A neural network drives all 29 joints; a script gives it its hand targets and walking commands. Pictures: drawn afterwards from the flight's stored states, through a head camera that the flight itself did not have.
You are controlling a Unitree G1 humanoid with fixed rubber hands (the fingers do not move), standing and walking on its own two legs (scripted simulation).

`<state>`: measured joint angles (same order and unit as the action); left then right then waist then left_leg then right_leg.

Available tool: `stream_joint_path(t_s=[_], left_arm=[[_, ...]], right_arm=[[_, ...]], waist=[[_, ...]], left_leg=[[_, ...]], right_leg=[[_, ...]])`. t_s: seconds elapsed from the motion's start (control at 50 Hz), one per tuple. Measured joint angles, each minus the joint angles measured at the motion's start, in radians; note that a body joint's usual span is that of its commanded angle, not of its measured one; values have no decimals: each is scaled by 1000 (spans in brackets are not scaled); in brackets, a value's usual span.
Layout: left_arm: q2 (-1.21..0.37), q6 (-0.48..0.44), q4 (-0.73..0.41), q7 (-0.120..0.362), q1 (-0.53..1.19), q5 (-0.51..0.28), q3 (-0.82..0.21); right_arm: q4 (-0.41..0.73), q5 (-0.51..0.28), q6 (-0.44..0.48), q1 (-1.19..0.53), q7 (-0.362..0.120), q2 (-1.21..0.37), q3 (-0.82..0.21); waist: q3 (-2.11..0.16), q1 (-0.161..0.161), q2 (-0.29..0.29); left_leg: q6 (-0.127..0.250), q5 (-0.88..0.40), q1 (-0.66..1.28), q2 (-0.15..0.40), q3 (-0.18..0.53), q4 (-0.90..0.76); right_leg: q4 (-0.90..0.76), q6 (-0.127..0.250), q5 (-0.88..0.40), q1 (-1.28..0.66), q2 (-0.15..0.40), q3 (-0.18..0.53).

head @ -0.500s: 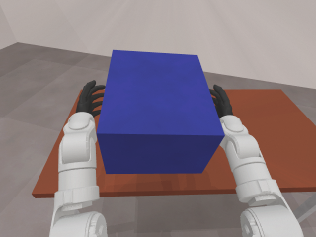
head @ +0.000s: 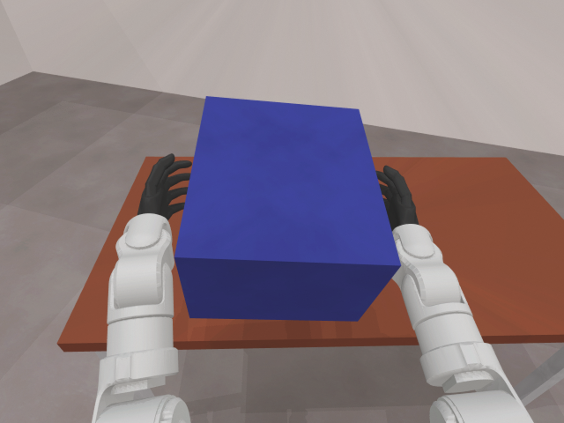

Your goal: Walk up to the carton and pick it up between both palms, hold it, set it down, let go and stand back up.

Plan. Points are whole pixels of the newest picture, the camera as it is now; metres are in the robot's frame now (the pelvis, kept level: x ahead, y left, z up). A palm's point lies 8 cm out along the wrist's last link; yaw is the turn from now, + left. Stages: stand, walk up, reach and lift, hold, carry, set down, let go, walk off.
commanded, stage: set down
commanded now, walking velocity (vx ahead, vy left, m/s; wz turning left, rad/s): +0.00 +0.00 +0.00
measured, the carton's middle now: (280, 206) +0.39 +0.01 +0.13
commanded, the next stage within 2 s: none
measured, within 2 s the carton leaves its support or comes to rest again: neither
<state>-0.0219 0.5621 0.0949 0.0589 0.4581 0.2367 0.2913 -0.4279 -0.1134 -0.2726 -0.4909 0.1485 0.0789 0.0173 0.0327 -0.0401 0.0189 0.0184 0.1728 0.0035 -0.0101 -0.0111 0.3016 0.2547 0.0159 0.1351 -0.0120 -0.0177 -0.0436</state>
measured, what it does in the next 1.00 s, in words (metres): stands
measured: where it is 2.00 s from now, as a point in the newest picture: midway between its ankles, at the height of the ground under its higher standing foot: outside the picture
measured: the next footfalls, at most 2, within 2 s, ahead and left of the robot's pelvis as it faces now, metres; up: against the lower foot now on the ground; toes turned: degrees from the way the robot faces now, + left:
none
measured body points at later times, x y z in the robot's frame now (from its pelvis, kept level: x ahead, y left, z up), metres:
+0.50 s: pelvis +0.01 -0.01 +0.00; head -0.01 +0.01 +0.45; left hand +0.37 +0.18 +0.13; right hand +0.37 -0.16 +0.10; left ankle +0.01 +0.10 -0.75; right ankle +0.01 -0.11 -0.75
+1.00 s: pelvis +0.02 -0.01 +0.00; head +0.02 +0.01 +0.45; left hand +0.39 +0.17 +0.09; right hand +0.39 -0.17 +0.08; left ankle +0.01 +0.10 -0.75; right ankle +0.01 -0.11 -0.75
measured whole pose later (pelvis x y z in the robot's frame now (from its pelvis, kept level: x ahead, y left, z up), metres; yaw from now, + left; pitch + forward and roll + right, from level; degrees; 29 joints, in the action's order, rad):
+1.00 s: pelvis +0.02 -0.01 +0.00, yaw +1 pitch -4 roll -1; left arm -0.03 0.15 0.45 0.01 0.44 0.19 0.27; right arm -0.67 0.03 0.09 -0.43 0.12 0.04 0.13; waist 0.04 0.01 0.02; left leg 0.00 0.21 -0.05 0.00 0.01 0.32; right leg 0.25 0.03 0.16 0.03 -0.03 -0.06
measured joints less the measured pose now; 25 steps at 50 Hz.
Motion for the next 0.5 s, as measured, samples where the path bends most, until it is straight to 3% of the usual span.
stream_joint_path(t_s=[0.2, 0.5], left_arm=[[-10, -143, 61, -8, -9, -19, -15], [-10, -259, 166, -20, -30, -31, -21]], right_arm=[[-40, 43, 162, 48, -5, -17, 32], [-125, 85, 265, 70, -15, -37, 62]], waist=[[25, 16, -4], [31, 34, 9]], left_leg=[[-2, -1, -7, -2, 13, 4], [-10, 12, -8, 7, 16, 3]], right_leg=[[1, 1, 3, 1, 2, -14], [-12, 7, 10, -3, -7, -16]])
